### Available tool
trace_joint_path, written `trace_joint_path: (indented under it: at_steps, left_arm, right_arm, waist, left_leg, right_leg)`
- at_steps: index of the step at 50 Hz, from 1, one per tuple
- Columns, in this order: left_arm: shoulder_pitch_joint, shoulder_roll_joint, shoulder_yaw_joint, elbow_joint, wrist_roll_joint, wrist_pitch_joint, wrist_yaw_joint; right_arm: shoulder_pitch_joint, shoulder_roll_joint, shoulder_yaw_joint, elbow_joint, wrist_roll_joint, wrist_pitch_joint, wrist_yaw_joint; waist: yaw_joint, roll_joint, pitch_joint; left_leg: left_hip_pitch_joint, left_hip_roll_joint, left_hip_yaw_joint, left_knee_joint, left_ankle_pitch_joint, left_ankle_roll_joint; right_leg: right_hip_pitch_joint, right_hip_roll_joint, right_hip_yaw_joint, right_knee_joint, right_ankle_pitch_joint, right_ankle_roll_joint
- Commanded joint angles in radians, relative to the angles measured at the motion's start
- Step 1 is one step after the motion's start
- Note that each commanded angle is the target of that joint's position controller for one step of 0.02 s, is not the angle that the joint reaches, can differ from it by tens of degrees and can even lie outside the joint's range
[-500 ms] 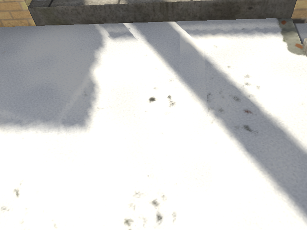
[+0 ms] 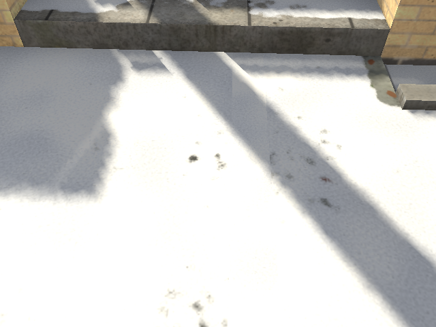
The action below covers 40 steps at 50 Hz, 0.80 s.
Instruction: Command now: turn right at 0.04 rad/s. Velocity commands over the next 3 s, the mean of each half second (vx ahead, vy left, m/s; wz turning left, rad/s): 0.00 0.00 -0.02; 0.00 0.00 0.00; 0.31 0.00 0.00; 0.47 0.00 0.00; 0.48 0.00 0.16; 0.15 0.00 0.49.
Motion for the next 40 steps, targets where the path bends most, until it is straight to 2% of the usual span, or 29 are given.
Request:
trace_joint_path:
  at_steps: [1, 11, 23, 40]
  left_arm:
    - [-0.022, 0.090, 0.025, -0.048, -0.002, -0.016, 0.006]
    - [0.003, 0.093, 0.029, 0.033, -0.006, -0.019, 0.020]
    - [0.010, 0.083, 0.025, 0.144, -0.011, -0.020, 0.027]
    - [0.026, 0.069, 0.009, 0.264, -0.014, -0.019, 0.031]
  right_arm:
    - [-0.014, -0.122, -0.023, -0.040, 0.001, -0.011, -0.007]
    - [-0.006, -0.108, -0.014, 0.037, 0.005, -0.009, -0.006]
    - [0.023, -0.104, -0.007, 0.127, 0.006, -0.006, -0.013]
    - [0.083, -0.087, 0.004, 0.193, 0.007, -0.003, -0.019]
  waist:
    - [-0.008, 0.007, -0.036]
    - [-0.008, 0.004, -0.023]
    - [-0.010, 0.009, -0.005]
    - [-0.009, 0.006, 0.012]
  left_leg:
    - [-0.018, 0.057, -0.061, -0.099, 0.108, 0.034]
    - [-0.018, 0.037, -0.048, -0.115, 0.106, 0.033]
    - [-0.012, 0.022, -0.040, -0.136, 0.107, 0.035]
    - [-0.009, 0.011, -0.033, -0.150, 0.110, 0.041]
  right_leg:
    - [0.030, -0.063, 0.068, -0.077, 0.146, -0.020]
    - [0.059, -0.067, 0.062, -0.087, 0.168, -0.011]
    - [0.071, -0.061, 0.043, -0.103, 0.169, -0.005]
    - [0.060, -0.055, 0.023, -0.119, 0.151, 0.002]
